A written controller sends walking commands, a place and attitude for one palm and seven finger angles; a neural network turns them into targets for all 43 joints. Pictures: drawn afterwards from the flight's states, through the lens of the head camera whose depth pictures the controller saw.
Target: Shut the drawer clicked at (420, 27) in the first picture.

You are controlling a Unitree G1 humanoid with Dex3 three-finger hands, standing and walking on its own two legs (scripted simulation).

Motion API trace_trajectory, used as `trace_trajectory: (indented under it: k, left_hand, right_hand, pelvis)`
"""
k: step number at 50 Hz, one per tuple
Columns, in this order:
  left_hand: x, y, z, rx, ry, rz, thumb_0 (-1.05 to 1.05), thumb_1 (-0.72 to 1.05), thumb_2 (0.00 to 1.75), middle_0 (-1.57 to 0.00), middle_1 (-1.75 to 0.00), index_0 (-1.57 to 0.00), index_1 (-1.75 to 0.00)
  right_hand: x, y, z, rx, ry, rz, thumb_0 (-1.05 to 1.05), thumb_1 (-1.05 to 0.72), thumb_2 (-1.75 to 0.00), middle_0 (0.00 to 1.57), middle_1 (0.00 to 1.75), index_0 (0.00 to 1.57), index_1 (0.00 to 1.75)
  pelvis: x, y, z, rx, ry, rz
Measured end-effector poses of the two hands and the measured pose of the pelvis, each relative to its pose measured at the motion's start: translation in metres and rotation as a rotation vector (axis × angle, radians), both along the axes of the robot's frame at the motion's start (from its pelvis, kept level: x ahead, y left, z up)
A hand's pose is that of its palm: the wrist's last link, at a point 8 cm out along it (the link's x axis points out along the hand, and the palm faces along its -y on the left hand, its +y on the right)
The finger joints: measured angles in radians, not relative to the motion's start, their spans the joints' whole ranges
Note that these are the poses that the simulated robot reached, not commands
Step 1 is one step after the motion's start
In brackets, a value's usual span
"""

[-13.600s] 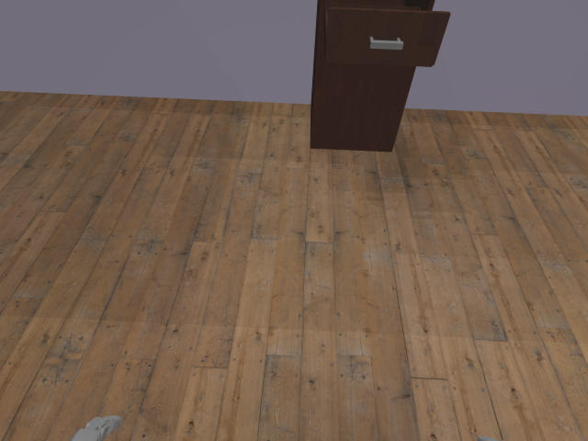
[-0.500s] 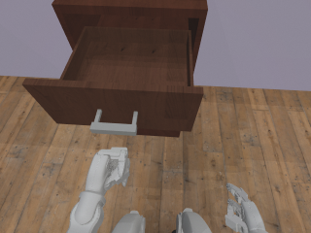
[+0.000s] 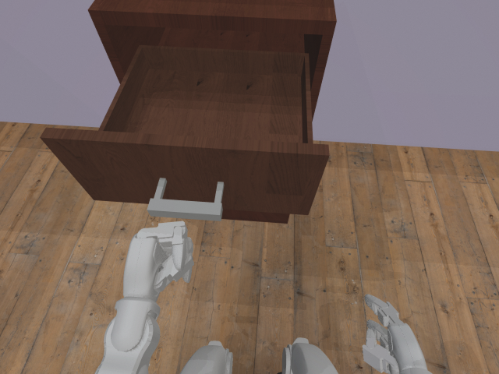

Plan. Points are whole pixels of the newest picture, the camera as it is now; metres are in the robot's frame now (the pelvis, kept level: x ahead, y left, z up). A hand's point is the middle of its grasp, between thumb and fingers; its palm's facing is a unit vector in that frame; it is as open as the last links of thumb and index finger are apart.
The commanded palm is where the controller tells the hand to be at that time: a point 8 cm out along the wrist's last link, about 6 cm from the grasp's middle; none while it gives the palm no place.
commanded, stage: push the drawer shut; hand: left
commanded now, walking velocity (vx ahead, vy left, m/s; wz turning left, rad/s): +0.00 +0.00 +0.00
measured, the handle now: (188, 198) +0.38 +0.12 +0.04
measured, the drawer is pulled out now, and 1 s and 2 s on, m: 0.29 0.22 0.09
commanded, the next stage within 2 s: none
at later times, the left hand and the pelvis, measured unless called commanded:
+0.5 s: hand (200, 238) +0.32 +0.09 +0.03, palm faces -0.10 -0.99 -0.05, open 3.4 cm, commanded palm +0.32 +0.14 +0.04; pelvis -0.01 +0.00 +0.00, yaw +0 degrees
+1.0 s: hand (207, 204) +0.38 +0.09 +0.03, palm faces -0.06 -1.00 -0.05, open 3.6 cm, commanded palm +0.38 +0.14 +0.04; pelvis -0.03 +0.00 +0.00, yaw -1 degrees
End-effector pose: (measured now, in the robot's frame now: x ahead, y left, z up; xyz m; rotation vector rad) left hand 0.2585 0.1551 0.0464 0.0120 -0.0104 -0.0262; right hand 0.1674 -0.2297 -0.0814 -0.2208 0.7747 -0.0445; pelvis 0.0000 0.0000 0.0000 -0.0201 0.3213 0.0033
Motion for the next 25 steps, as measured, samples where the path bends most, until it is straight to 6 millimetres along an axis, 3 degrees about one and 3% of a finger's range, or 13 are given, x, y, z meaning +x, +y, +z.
trace_trajectory:
  k: [6,9,25]
  left_hand:
    - [0.021,-0.011,-0.017,0.024,0.069,-0.089,0.01,0.90,0.90,-1.40,-1.60,-1.40,-1.60]
    - [0.029,-0.013,-0.015,0.021,0.084,-0.095,0.02,0.90,0.90,-1.40,-1.60,-1.40,-1.60]
    - [0.044,-0.008,-0.016,0.041,0.029,-0.069,0.06,0.81,0.92,-1.40,-1.60,-1.44,-1.60]
  right_hand:
    - [-0.007,0.001,-0.007,0.004,0.045,-0.009,0.01,-0.90,-0.90,0.20,0.30,0.20,0.30]
    - [-0.012,-0.001,-0.007,0.004,0.061,-0.031,0.01,-0.90,-0.90,0.20,0.30,0.20,0.30]
    - [-0.035,-0.010,-0.016,-0.021,0.140,-0.041,0.01,-0.90,-0.90,0.20,0.30,0.20,0.30]
  pelvis:
    - [-0.002,0.000,-0.001,0.000,0.009,0.000]
    - [0.000,0.000,0.001,0.001,0.009,-0.005]
    - [-0.008,-0.001,0.001,-0.001,0.004,0.003]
